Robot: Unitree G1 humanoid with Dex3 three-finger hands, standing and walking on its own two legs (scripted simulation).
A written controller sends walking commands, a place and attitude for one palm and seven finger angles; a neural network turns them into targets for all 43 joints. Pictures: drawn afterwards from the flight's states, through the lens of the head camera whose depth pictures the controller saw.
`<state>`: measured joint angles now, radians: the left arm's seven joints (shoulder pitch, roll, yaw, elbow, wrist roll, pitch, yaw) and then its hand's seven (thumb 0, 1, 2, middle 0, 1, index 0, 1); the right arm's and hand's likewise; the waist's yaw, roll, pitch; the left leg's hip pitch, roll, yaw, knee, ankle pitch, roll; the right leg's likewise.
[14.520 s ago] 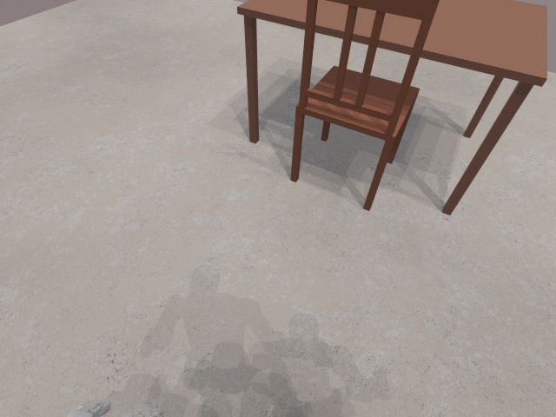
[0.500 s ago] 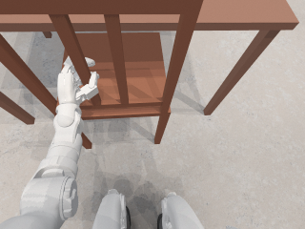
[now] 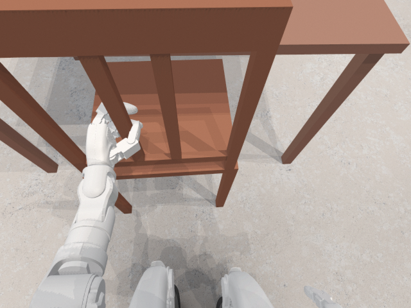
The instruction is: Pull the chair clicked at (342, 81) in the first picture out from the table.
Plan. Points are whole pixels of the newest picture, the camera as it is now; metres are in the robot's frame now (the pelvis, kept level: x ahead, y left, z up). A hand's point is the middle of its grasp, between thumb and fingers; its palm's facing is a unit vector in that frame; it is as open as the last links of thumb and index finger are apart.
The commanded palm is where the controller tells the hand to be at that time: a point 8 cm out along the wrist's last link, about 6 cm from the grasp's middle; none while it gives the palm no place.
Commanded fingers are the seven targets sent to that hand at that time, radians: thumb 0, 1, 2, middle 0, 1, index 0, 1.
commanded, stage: step backward, pulling the chair out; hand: left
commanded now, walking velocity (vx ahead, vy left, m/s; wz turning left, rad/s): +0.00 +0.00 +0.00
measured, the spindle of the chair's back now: (121, 120) +0.46 +0.15 +0.03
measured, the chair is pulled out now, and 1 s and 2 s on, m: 0.03 0.17 0.24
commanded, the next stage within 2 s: none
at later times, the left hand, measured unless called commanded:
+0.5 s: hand (139, 152) +0.39 +0.11 +0.04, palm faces -0.10 -0.99 -0.14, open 5.6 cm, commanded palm +0.38 +0.16 +0.04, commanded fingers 0.00 0.90 0.90 -0.50 -1.45 -0.50 -1.45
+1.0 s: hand (143, 206) +0.30 +0.09 +0.04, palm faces -0.07 -0.99 -0.15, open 5.6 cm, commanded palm +0.31 +0.15 +0.04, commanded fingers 0.00 0.90 0.90 -0.50 -1.45 -0.50 -1.45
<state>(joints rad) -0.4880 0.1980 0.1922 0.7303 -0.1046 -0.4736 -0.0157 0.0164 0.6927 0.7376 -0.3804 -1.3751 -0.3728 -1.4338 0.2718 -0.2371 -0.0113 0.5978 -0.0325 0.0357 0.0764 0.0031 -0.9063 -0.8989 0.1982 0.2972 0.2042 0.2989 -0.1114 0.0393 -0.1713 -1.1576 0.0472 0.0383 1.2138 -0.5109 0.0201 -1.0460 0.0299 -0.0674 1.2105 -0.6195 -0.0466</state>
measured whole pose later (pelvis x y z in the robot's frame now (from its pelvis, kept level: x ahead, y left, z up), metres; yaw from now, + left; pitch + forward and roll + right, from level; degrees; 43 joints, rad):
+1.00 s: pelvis -0.07 +0.00 +0.10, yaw -1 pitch +4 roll -1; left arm -0.52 0.13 0.01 1.06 -0.09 -0.22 0.08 0.07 0.64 0.73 -0.27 -1.10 -0.50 -1.45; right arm 0.19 -0.28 -0.01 0.76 0.07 -0.01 -0.12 0.01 -0.90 -0.90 0.20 0.30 0.21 0.30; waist -0.08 0.06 0.14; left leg -0.46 0.04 0.08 0.52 -0.14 0.01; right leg -0.38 0.05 -0.03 0.52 -0.20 -0.03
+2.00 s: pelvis -0.15 +0.01 +0.09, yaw -2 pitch +3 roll +2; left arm -0.50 0.17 0.01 0.95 -0.04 -0.18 0.09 0.05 0.59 0.75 -0.29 -1.20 -0.50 -1.45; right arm 0.22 -0.21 0.00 0.72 0.05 0.01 -0.10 0.00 -0.90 -0.90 0.20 0.30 0.21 0.30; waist -0.08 0.01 0.17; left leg -0.42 0.02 -0.01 0.67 -0.37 -0.04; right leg -0.52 -0.02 -0.02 0.56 -0.09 -0.03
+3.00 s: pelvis -0.25 +0.01 +0.09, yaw +0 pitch +2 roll +1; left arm -0.54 0.17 -0.01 1.01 -0.04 -0.17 0.09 0.06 0.60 0.74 -0.26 -1.20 -0.50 -1.45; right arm 0.23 -0.23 -0.01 0.74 0.04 0.00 -0.12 0.00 -0.90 -0.90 0.20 0.30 0.21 0.30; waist -0.05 0.00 0.17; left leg -0.39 0.04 0.03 0.61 -0.24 -0.04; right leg -0.44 -0.03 -0.02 0.60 -0.16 0.00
